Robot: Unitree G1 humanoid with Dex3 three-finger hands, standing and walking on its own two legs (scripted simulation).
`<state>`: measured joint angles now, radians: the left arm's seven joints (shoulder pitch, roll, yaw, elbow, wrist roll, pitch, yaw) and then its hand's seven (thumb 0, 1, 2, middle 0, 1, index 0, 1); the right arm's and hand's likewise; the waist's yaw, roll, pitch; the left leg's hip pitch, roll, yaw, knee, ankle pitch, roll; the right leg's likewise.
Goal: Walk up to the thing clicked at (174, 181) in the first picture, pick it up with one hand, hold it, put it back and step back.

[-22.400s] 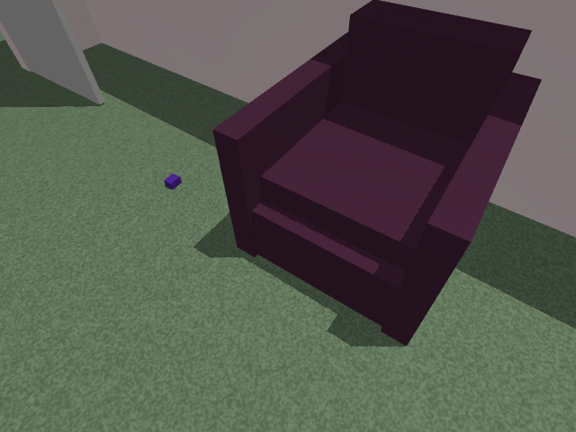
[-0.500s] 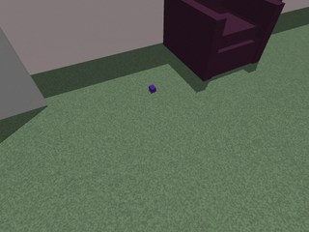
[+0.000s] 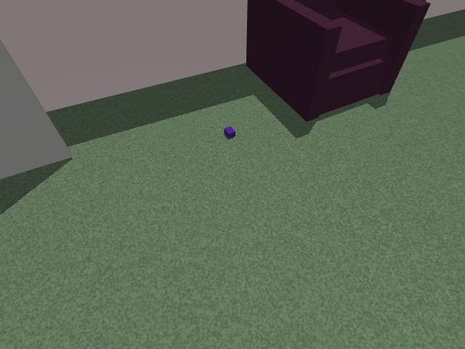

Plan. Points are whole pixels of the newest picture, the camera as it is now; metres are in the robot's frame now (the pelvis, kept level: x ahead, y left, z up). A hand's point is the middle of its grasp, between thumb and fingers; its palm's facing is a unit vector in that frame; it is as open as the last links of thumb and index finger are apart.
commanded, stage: stand
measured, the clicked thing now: (229, 132) +1.51 +0.05 -0.76
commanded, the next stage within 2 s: walk up in 0.80 s
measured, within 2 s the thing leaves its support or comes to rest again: neither
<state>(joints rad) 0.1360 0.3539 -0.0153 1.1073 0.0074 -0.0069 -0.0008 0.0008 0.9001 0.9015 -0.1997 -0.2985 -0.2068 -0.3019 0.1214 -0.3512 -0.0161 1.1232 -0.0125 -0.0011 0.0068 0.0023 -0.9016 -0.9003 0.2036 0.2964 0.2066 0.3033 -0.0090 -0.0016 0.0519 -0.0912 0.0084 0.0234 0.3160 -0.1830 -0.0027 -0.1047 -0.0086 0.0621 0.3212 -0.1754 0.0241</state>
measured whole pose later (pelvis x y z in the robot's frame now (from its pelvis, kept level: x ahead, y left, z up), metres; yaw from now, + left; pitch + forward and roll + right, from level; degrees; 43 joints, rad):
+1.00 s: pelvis +0.02 -0.02 +0.00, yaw -3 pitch -2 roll +1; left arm 0.20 0.44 0.06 1.03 0.03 -0.01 -0.08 0.00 0.90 0.90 -0.20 -0.30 -0.21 -0.30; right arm 0.24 -0.39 -0.09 1.02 -0.05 -0.04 0.05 0.00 -0.90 -0.90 0.21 0.30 0.21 0.30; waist -0.02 -0.01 0.03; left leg -0.07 0.04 0.05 0.33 -0.25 0.03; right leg -0.38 -0.04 0.00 0.74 -0.41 -0.01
